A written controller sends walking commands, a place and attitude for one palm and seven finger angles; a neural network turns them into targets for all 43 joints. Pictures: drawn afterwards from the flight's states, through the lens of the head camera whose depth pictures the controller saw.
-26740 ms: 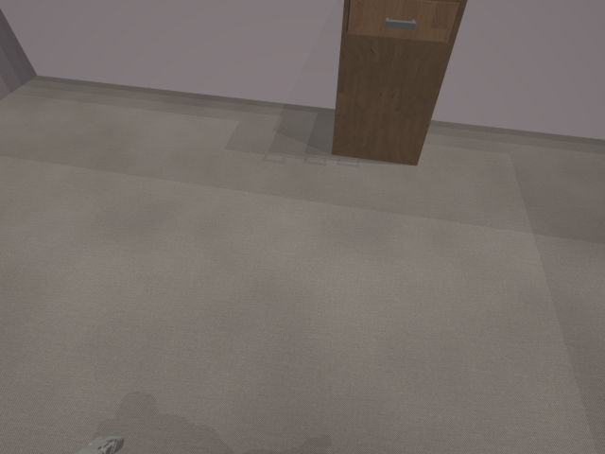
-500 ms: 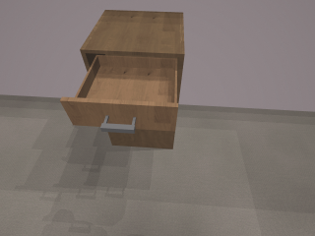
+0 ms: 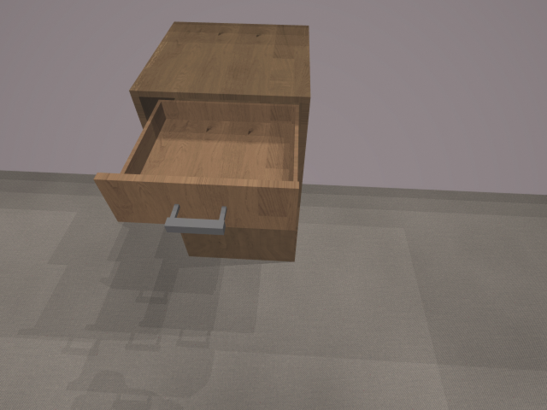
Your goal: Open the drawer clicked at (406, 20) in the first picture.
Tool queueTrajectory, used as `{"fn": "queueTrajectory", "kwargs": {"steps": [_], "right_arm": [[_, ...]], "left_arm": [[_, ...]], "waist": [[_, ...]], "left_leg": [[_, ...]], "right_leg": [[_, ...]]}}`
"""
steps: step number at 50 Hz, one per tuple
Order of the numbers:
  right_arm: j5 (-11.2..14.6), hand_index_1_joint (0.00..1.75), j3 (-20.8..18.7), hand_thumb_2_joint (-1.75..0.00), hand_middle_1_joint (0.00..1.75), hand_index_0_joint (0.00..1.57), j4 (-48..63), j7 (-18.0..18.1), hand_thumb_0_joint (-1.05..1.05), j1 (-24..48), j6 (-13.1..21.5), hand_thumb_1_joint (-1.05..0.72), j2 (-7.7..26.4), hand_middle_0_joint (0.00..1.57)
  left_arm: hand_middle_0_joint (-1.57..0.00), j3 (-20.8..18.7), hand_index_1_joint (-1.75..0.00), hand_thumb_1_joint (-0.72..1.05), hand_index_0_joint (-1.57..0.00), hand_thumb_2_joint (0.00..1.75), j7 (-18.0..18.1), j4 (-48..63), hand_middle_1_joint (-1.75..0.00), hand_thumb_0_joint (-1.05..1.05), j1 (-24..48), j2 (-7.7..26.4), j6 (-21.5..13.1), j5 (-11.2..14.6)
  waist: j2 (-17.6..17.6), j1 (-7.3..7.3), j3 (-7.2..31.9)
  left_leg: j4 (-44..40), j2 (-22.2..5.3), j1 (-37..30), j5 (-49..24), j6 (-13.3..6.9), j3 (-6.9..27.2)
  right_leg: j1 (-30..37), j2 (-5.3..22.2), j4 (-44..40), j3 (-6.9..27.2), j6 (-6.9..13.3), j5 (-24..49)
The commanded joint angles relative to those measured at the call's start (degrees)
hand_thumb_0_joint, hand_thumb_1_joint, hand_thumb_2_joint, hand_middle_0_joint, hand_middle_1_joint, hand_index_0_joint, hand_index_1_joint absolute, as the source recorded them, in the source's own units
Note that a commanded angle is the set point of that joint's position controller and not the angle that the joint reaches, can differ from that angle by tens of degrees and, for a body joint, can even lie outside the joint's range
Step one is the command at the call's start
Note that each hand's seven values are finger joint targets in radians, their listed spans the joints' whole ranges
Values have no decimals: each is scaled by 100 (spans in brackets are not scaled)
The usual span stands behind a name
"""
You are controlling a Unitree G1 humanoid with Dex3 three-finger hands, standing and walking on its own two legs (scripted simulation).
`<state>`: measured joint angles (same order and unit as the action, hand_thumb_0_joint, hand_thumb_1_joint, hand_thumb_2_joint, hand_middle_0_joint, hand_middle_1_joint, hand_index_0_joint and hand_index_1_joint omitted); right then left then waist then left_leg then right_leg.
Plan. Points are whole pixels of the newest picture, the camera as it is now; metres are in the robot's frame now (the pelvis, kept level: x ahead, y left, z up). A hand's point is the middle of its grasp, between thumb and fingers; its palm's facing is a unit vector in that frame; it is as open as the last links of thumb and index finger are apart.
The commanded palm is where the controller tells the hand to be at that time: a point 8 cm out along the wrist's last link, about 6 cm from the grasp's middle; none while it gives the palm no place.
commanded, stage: look to check the result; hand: left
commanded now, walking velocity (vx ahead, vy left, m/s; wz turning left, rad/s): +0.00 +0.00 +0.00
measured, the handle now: (197, 218) +0.48 +0.19 -0.07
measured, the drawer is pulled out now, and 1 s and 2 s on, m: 0.30 0.30 0.30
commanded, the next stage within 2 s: stand and wait in 0.48 s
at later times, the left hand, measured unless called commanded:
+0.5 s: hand out of the picture -0.01 +0.15 -0.17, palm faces +0.05 -0.98 -0.18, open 7.4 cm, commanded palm none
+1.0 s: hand out of the picture +0.01 +0.15 -0.17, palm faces +0.05 -0.98 -0.20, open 7.4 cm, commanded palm none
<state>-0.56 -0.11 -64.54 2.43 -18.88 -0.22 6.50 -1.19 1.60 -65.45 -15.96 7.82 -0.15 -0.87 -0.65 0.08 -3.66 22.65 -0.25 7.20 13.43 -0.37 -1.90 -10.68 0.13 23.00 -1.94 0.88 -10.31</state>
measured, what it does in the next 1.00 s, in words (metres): stands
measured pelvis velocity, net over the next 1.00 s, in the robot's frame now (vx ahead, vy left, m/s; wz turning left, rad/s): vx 0.01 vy -0.02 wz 0.01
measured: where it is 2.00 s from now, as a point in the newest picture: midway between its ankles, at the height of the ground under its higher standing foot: outside the picture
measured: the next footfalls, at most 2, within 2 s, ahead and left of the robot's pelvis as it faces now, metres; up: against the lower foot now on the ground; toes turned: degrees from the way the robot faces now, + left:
none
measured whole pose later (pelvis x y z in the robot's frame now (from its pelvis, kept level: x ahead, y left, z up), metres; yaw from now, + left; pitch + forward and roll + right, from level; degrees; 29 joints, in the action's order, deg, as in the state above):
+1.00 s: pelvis +0.01 -0.02 +0.00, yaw +0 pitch -2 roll +0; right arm -0.7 -0.4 -64.5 2.6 -16.9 -0.4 7.0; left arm -1.5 1.6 -65.3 -14.4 8.2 -0.6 -0.7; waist -0.7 0.0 -4.1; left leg 21.3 -1.9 6.3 13.4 1.4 -0.9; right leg -9.4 -1.5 21.3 -3.0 2.5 -10.4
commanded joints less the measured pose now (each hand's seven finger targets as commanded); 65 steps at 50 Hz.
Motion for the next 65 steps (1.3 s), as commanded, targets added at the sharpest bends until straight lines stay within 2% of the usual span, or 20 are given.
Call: {"fn": "queueTrajectory", "kwargs": {"steps": [1,6,9,13,15,21,26,28,32,35,38,40,43,44,46,50,52,55,62,65], "right_arm": [[4,30,-75,-90,30,20,92,14,0,-523,68,-90,449,20],[3,30,-74,-90,30,20,74,17,0,-505,63,-90,457,20],[4,30,-82,-90,30,20,82,14,0,-488,44,-90,456,20],[13,30,-91,-90,30,20,93,15,0,-460,44,-90,455,20],[-5,30,-91,-90,30,20,86,13,0,-461,38,-90,443,20],[-2,30,-93,-90,30,20,89,21,0,-446,53,-90,452,20],[-6,30,-96,-90,30,20,84,26,0,-405,48,-90,454,20],[8,30,-105,-90,30,20,101,24,0,-385,32,-90,461,20],[-4,30,-101,-90,30,20,95,27,0,-400,53,-90,480,20],[-10,30,-102,-90,30,20,91,31,0,-392,42,-90,476,20],[5,30,-110,-90,30,20,111,26,0,-360,37,-90,499,20],[-12,30,-107,-90,30,20,87,26,0,-366,46,-90,506,20],[4,30,-117,-90,30,20,112,31,0,-339,49,-90,530,20],[-13,30,-117,-90,30,20,97,35,0,-349,54,-90,531,20],[-7,30,-112,-90,30,20,96,30,0,-356,58,-90,538,20],[-10,30,-114,-90,30,20,96,32,0,-321,62,-90,547,20],[-10,30,-119,-90,30,20,99,34,0,-304,65,-90,589,20],[-13,30,-111,-90,30,20,104,30,0,-304,50,-90,590,20],[-11,30,-124,-90,30,20,116,32,0,-236,68,-90,646,20],[-10,30,-123,-90,30,20,106,27,0,-236,56,-90,638,20]], "left_arm": [[-20,-67,-30,90,-20,90,49,76,-30,0,-429,570,-53,14],[-20,-70,-30,90,-20,90,54,60,-30,0,-430,570,-64,15],[-20,-67,-30,90,-20,90,55,45,-30,0,-426,571,-57,11],[-20,-78,-30,90,-20,90,58,55,-30,0,-457,564,-64,7],[-20,-76,-30,90,-20,90,54,55,-30,0,-432,576,-63,15],[-20,-88,-30,90,-20,90,55,69,-30,0,-398,589,-83,18],[-20,-93,-30,90,-20,90,55,62,-30,0,-402,581,-81,22],[-20,-98,-30,90,-20,90,60,82,-30,0,-396,585,-83,13],[-20,-108,-30,90,-20,90,55,86,-30,0,-358,628,-92,28],[-20,-101,-30,90,-20,90,58,96,-30,0,-334,622,-88,25],[-20,-106,-30,90,-20,90,59,93,-30,0,-335,626,-89,16],[-20,-110,-30,90,-20,90,55,96,-30,0,-310,650,-90,25],[-20,-119,-30,90,-20,90,57,110,-30,0,-321,652,-102,19],[-20,-111,-30,90,-20,90,57,98,-30,0,-301,643,-102,23],[-20,-125,-30,90,-20,90,54,107,-30,0,-262,688,-102,26],[-20,-125,-30,90,-20,90,55,112,-30,0,-261,684,-101,22],[-20,-128,-30,90,-20,90,53,116,-30,0,-262,710,-112,28],[-20,-118,-30,90,-20,90,50,106,-30,0,-215,715,-96,25],[-20,-140,-30,90,-20,90,45,127,-30,0,-198,765,-111,26],[-20,-140,-30,90,-20,90,42,119,-30,0,-181,781,-104,24]], "waist": [[-19,9,-227],[30,11,-187],[54,15,-298],[-17,3,-241],[67,11,-234],[17,10,-143],[21,2,-143],[35,2,-267],[61,7,-46],[-60,14,-131],[82,6,-215],[-53,11,-103],[84,8,-104],[-54,12,-72],[38,12,-85],[-54,8,-112],[18,7,-12],[-15,17,-170],[36,7,-39],[-22,11,-94]], "left_leg": [[-490,-476,368,-355,-161,443],[-472,-482,318,-411,-145,420],[-482,-478,340,-235,-143,419],[-461,-468,277,-242,-130,402],[-446,-459,315,-245,-134,401],[-421,-480,282,-481,-111,388],[-414,-475,251,-502,-108,383],[-407,-472,244,-417,-93,372],[-405,-482,205,-578,-95,386],[-428,-494,229,-516,-83,369],[-450,-495,198,-473,-82,376],[-439,-496,193,-544,-82,369],[-435,-502,143,-565,-73,371],[-428,-505,155,-616,-78,369],[-465,-512,206,-615,-66,373],[-486,-515,186,-625,-71,379],[-462,-513,146,-663,-61,376],[-505,-525,202,-540,-61,374],[-504,-521,129,-646,-68,391],[-517,-522,161,-537,-64,377]], "right_leg": [[26,513,-480,440,165,169],[49,508,-492,437,170,239],[-68,501,-566,451,166,-23],[-97,495,-589,471,178,-71],[-50,502,-603,491,179,-72],[73,513,-554,451,187,272],[81,527,-578,441,191,277],[-49,512,-631,443,186,132],[177,532,-578,435,194,402],[132,513,-603,452,199,356],[20,503,-644,448,194,224],[139,518,-629,459,196,321],[110,505,-629,440,199,383],[162,523,-616,442,204,459],[220,525,-597,426,199,515],[195,521,-612,445,203,500],[263,523,-603,443,205,596],[140,510,-642,447,194,363],[237,529,-626,457,204,534],[194,525,-679,464,196,347]]}}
